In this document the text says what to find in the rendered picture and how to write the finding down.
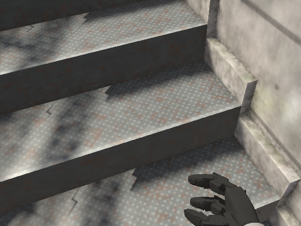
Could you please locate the right robot hand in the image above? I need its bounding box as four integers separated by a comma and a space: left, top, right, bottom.
183, 172, 260, 226

